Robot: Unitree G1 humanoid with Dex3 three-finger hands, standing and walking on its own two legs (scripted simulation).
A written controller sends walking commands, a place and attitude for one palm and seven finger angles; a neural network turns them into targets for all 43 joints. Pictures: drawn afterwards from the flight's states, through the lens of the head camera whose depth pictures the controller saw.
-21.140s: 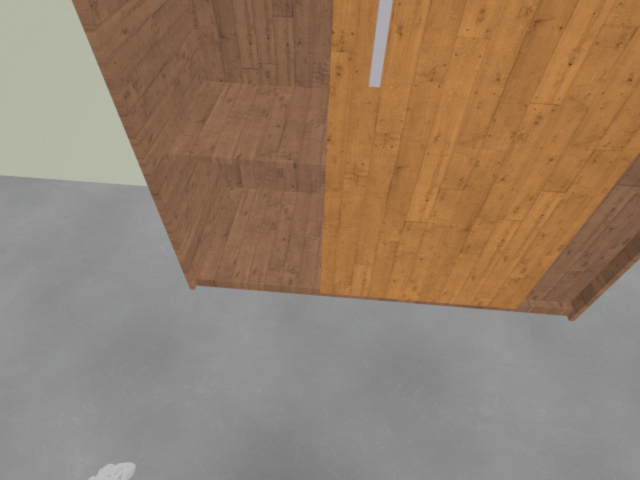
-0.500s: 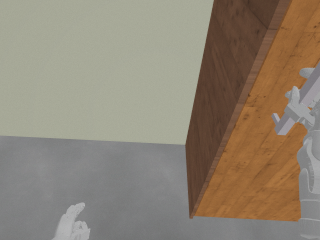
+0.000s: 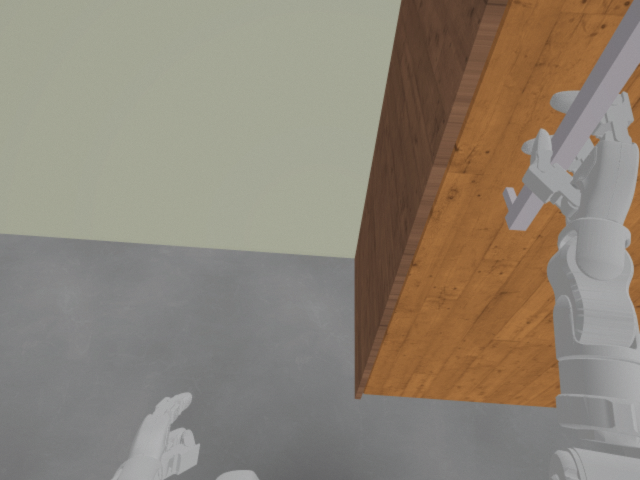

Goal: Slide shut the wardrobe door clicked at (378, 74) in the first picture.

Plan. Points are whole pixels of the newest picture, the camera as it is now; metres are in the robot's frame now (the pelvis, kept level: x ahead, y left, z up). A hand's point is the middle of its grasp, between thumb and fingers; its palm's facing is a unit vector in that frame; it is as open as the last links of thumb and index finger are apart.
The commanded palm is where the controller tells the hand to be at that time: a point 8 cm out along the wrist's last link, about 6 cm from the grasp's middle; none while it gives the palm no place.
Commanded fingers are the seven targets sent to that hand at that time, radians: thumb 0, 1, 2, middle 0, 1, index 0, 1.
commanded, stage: stop walking and hold the door there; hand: right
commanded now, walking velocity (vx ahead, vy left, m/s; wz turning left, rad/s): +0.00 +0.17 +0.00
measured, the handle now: (579, 98) +0.43 -0.23 +0.28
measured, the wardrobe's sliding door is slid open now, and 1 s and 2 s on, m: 0.00 0.00 0.00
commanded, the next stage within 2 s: loosen the grip on the handle in 0.94 s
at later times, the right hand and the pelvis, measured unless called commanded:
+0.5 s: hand (539, 169) +0.39 -0.20 +0.22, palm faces +0.22 +0.97 -0.11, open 6.2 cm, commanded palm +0.36 -0.23 +0.22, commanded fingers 0.00 -0.90 -0.90 0.45 1.40 0.45 1.40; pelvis -0.01 -0.04 +0.01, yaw +4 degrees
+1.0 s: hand (539, 169) +0.39 -0.20 +0.22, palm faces +0.24 +0.96 -0.13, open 6.2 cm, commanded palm +0.36 -0.24 +0.22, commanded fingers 0.00 -0.90 -0.90 0.45 1.40 0.45 1.40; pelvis +0.01 -0.03 +0.01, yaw +5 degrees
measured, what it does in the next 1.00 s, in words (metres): steps on the spot: left foot, then right foot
